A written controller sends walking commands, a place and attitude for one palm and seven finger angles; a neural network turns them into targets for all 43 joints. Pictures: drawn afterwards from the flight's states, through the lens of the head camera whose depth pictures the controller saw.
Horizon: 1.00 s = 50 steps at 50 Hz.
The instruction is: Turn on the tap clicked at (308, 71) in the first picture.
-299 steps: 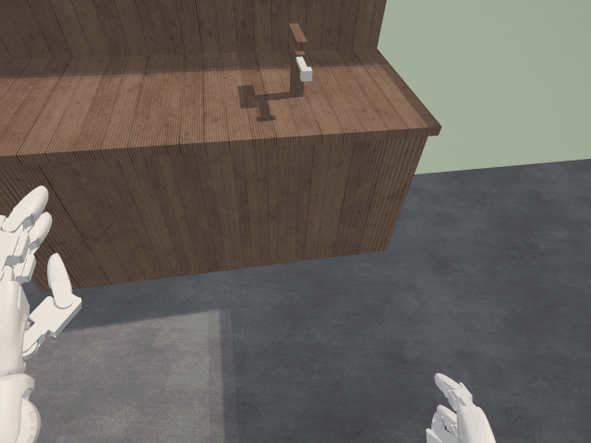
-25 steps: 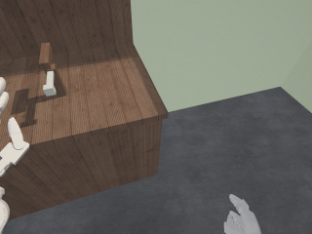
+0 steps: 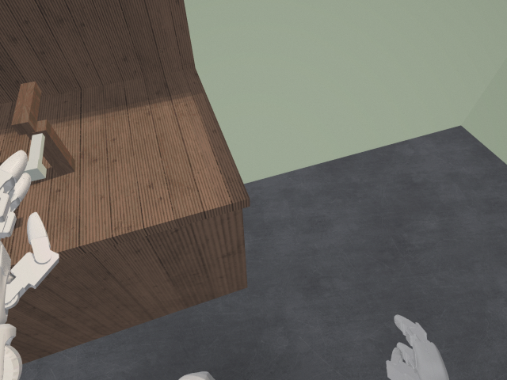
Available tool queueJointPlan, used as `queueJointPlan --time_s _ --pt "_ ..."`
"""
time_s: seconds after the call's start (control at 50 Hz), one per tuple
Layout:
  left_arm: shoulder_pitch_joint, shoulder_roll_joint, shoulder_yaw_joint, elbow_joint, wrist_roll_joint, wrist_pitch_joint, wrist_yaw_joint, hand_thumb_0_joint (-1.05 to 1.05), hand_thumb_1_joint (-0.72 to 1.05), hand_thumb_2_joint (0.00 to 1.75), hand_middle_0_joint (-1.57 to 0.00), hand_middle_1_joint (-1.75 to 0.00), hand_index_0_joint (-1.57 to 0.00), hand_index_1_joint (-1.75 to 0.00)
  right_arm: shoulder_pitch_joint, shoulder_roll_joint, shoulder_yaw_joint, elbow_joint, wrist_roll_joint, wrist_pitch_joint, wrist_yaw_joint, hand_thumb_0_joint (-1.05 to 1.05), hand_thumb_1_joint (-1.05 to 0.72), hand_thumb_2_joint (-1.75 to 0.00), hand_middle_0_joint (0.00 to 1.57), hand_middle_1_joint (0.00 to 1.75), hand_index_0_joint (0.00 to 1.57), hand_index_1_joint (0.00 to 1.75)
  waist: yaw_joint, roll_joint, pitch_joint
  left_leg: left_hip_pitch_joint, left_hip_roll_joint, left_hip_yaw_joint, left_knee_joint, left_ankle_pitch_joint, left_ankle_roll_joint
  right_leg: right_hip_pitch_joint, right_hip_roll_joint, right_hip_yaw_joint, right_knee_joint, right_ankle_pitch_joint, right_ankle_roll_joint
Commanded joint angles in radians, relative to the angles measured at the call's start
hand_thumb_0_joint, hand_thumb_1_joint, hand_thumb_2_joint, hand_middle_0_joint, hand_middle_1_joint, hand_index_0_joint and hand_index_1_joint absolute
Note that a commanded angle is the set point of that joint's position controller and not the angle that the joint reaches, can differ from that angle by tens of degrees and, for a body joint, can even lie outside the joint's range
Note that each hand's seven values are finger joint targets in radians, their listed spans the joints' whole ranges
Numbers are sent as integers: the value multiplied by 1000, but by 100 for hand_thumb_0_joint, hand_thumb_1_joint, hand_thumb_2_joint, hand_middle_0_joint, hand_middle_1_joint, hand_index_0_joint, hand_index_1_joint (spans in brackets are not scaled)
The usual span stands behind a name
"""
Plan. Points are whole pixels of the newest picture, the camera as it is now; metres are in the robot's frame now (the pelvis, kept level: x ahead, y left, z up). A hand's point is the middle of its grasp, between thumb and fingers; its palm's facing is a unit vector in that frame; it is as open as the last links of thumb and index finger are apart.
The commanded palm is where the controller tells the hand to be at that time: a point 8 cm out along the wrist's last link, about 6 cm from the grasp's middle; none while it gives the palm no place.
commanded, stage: come to a stop and stand still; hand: left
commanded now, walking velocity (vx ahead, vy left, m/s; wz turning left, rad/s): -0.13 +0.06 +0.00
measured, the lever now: (33, 170) +0.45 +0.43 +0.05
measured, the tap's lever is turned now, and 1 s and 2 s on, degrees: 0 0 0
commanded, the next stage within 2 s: look again from close up in 1.46 s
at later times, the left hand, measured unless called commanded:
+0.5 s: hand (8, 248) +0.22 +0.26 +0.19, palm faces +0.46 -0.79 -0.41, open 7.4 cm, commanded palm +0.14 +0.27 +0.17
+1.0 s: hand (9, 255) +0.22 +0.28 +0.17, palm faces +0.33 -0.87 -0.37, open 7.4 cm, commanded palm +0.17 +0.31 +0.17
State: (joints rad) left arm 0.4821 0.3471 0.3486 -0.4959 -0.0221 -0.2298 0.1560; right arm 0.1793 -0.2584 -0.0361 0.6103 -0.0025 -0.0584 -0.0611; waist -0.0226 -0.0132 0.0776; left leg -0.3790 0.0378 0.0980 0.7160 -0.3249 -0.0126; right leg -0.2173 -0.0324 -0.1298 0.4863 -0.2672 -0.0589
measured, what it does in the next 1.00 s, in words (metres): steps on the spot: left foot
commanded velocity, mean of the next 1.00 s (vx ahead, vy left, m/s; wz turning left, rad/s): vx -0.02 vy -0.01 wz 0.00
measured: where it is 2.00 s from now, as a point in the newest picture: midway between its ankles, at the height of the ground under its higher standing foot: outside the picture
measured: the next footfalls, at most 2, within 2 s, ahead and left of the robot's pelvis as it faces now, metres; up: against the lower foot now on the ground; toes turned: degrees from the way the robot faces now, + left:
left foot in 0.08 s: +0.09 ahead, +0.11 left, +0.00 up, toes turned -3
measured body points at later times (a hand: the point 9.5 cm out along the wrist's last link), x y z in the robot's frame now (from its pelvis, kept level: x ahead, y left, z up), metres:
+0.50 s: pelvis -0.03 +0.00 -0.01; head +0.00 -0.02 +0.44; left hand +0.19 +0.30 +0.21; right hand +0.15 -0.22 -0.10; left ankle +0.05 +0.12 -0.74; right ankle +0.00 -0.09 -0.74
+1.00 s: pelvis +0.00 +0.04 +0.00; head +0.01 +0.07 +0.45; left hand +0.20 +0.32 +0.19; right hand +0.16 -0.18 -0.06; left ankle +0.05 +0.12 -0.74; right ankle +0.00 -0.08 -0.74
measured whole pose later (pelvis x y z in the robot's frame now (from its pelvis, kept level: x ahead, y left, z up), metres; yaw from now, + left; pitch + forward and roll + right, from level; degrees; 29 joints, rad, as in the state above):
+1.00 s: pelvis +0.00 +0.04 +0.00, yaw -3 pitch +0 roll -1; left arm 0.42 0.38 0.35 -0.46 -0.02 -0.26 0.09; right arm 0.22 -0.17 0.04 0.59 -0.01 -0.17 -0.02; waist 0.02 -0.04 0.03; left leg -0.27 -0.04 0.01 0.42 -0.15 0.06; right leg -0.18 0.02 0.00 0.38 -0.20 0.00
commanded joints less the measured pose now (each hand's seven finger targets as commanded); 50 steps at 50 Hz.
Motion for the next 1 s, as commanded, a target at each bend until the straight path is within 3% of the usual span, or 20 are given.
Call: queueJointPlan --time_s 0.0,0.02,0.06,0.08,0.12,0.16,0.24,0.3,0.32,0.34,0.36,0.38,0.4,0.46,0.54,0.58,0.64,0.74,0.84,0.98 --pt "22 201 149 -289 -14 -53 41 0 90 90 -20 -30 -20 -30 -55 -38 -13 -179 0 -45 0 0 -90 -90 20 30 20 30 34 -31 -246 100 -22 -1 -240 176 -8 226 -215 171 -29 623 -32" --pt "8 197 141 -299 -16 -50 42 0 90 90 -20 -30 -20 -30 -44 -40 -15 -184 0 -41 -2 0 -90 -90 20 30 20 30 25 -10 -250 170 -6 -13 -300 285 -5 196 -187 153 2 568 -5" --pt "-2 212 149 -293 -16 -48 41 0 90 90 -20 -30 -20 -30 -42 -71 -26 -195 9 -38 -9 0 -90 -90 20 30 20 30 37 120 -254 289 150 -150 -296 664 50 65 -78 119 71 333 58" --pt "2 206 139 -264 -18 -47 34 0 90 90 -20 -30 -20 -30 -36 -76 -29 -199 16 -38 -6 0 -90 -90 20 30 20 30 41 157 -239 299 210 -205 -298 723 79 4 -44 111 80 59 64" --pt "-6 193 123 -225 -15 -42 23 0 90 90 -20 -30 -20 -30 -43 -56 -12 -190 -3 -45 -7 0 -90 -90 20 30 20 30 35 254 -173 249 273 -279 -371 750 122 -66 -3 96 164 -208 68" --pt "-71 181 106 -205 -7 -40 21 0 90 90 -20 -30 -20 -30 -34 -62 -5 -167 -11 -58 -5 0 -90 -90 20 30 20 30 30 239 -144 187 268 -249 -385 644 117 -34 -3 102 141 -206 63" --pt "-80 163 74 -238 -6 -24 19 0 90 90 -20 -30 -20 -30 -25 -68 -2 -165 2 -80 0 0 -90 -90 20 30 20 30 23 176 -230 255 209 -165 -297 562 75 39 6 99 -49 5 69" --pt "-65 163 83 -214 -16 2 13 0 90 90 -20 -30 -20 -30 -64 -61 9 -177 3 -73 -1 0 -90 -90 20 30 20 30 32 74 -189 87 126 -110 -297 192 24 99 -32 168 -95 129 55" --pt "-1093 919 644 -370 115 -100 -9 0 90 90 -20 -30 -20 -30 20 -102 -41 -160 -48 -133 -3 0 -90 -90 20 30 20 30 85 -73 15 -15 62 -46 -133 205 32 -101 -99 273 -238 292 78" --pt "-523 342 247 201 21 -46 -49 0 90 90 -20 -30 -20 -30 -14 17 11 -95 -13 -134 2 0 -90 -90 20 30 20 30 51 -112 -160 131 -37 -92 -147 171 22 -80 -183 339 -155 321 -51" --pt "-297 260 205 106 -12 -48 -40 0 90 90 -20 -30 -20 -30 -18 -23 -6 -161 7 -126 7 0 -90 -90 20 30 20 30 71 -54 -139 161 1 -71 -178 197 15 -35 -160 351 -168 402 6" --pt "-246 212 161 113 -30 -39 -43 0 90 90 -20 -30 -20 -30 -12 -49 -11 -161 15 -128 12 0 -90 -90 20 30 20 30 69 -5 -192 183 -2 -79 -244 205 23 49 -144 301 -124 354 20" --pt "-221 154 108 83 -45 -51 -52 0 90 90 -20 -30 -20 -30 -28 -49 -10 -163 21 -133 18 0 -90 -90 20 30 20 30 71 123 -241 218 0 -84 -275 250 37 69 -116 267 -87 297 37" --pt "-128 170 63 -44 -45 -50 -55 0 90 90 -20 -30 -20 -30 -53 -51 3 -188 22 -129 41 0 -90 -90 20 30 20 30 82 -62 -202 179 7 -106 -248 153 52 8 -100 258 -180 34 89" --pt "-111 227 110 -70 -41 -37 -41 0 90 90 -20 -30 -20 -30 -60 -48 13 -192 16 -131 19 0 -90 -90 20 30 20 30 65 -207 -111 157 -36 -100 -200 43 34 -138 -128 293 -299 -352 21" --pt "-162 241 130 -80 -37 -37 -37 0 90 90 -20 -30 -20 -30 -61 -50 19 -177 9 -137 7 0 -90 -90 20 30 20 30 53 -152 -90 186 -43 -106 -213 56 33 -183 -110 275 -293 -372 12" --pt "-274 245 125 -138 -28 -57 -28 0 90 90 -20 -30 -20 -30 -64 -60 19 -166 4 -150 -6 0 -90 -90 20 30 20 30 46 40 -74 206 -26 -153 -320 11 41 -167 -46 235 -246 -328 29" --pt "-302 211 92 -199 3 -83 -31 0 90 90 -20 -30 -20 -30 -66 -73 16 -171 1 -174 9 0 -90 -90 20 30 20 30 55 257 -92 0 65 -279 -525 -245 80 101 45 158 -46 -123 45" --pt "-144 173 91 -149 -3 -76 -40 0 90 90 -20 -30 -20 -30 -56 -67 12 -174 -3 -179 32 0 -90 -90 20 30 20 30 60 115 -144 34 47 -257 -478 -132 60 133 42 168 -109 -37 44" --pt "-158 168 90 -111 -7 -62 -46 0 90 90 -20 -30 -20 -30 -49 -66 18 -158 -9 -154 29 0 -90 -90 20 30 20 30 48 67 -141 133 28 -239 -463 7 31 53 44 172 -177 15 43"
